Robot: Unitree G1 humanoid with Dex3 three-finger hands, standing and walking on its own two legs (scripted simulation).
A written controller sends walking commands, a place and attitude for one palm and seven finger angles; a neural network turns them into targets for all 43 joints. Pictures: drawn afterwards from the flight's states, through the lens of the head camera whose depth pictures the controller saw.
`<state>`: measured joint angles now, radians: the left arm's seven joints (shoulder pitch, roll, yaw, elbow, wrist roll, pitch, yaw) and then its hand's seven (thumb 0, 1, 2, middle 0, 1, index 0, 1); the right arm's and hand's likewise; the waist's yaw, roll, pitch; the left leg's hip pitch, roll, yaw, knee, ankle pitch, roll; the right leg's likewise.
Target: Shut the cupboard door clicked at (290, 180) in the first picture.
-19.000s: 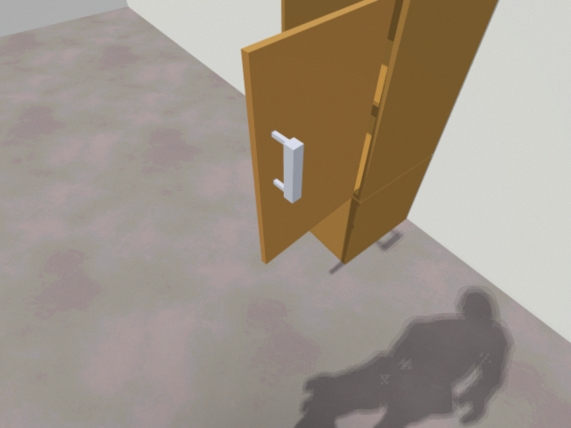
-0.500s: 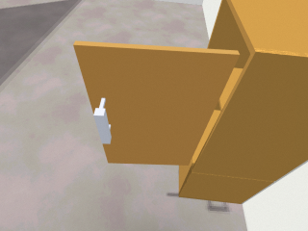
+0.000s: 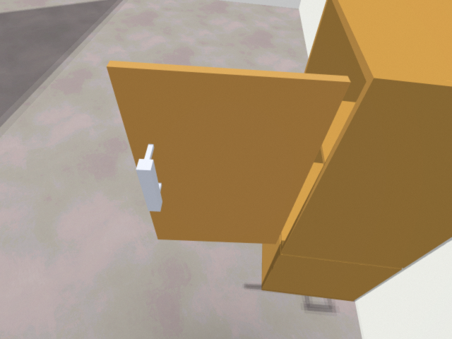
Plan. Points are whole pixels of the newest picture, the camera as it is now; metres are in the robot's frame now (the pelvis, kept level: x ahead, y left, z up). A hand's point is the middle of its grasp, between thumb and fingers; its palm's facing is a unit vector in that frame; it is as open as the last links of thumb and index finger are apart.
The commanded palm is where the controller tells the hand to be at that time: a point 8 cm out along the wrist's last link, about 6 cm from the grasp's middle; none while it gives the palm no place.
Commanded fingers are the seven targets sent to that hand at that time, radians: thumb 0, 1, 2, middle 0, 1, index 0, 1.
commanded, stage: look again from close up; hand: left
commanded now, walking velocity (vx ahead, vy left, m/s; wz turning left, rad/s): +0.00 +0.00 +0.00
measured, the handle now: (152, 178) +0.41 +0.18 +0.01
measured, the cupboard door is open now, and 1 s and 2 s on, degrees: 95 95 95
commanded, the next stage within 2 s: raise the hand and make a fist in 0.34 s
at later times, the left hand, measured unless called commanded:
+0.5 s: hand out of the picture +0.03 +0.19 -0.17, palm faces +0.12 -0.97 -0.21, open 7.3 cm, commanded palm +0.08 +0.22 -0.07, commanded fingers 0.00 0.90 0.90 -0.25 -0.36 -0.25 -0.36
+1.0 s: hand out of the picture +0.11 +0.19 -0.04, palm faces +0.25 -0.97 -0.06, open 5.5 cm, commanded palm +0.11 +0.22 -0.04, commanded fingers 0.00 0.90 0.90 -0.71 -0.86 -0.71 -0.86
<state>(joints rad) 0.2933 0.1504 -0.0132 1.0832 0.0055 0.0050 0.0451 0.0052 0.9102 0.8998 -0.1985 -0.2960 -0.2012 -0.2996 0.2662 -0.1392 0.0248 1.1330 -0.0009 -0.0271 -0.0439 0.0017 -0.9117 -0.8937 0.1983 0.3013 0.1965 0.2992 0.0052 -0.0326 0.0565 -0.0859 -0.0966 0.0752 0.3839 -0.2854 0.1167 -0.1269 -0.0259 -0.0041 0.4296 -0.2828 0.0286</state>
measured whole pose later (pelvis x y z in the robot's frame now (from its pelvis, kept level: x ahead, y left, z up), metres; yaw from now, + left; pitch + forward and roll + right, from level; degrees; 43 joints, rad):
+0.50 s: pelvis -0.01 +0.00 +0.00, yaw +2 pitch +0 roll -1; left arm 0.38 0.16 0.05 0.73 -0.02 0.09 0.08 0.02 0.93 0.90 -0.20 -0.30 -0.21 -0.30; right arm 0.33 -0.13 0.04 1.05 0.03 -0.12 -0.06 0.00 -0.91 -0.89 0.20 0.30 0.20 0.30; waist -0.03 -0.03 0.08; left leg -0.13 -0.10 0.05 0.42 -0.28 0.11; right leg -0.22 -0.03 -0.03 0.61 -0.30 0.02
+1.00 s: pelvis -0.04 -0.03 -0.10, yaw +6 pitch +13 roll -2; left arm 0.57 0.23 0.13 -0.09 -0.26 -0.54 -0.17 0.03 0.90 0.90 -0.54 -0.67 -0.54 -0.67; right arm 0.15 -0.29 -0.03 0.45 0.01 -0.26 0.00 0.01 -0.91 -0.89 0.20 0.30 0.19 0.30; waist 0.06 -0.01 -0.13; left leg -0.84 -0.09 -0.02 1.21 -0.59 0.07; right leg -0.91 0.03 -0.15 1.12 -0.44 -0.09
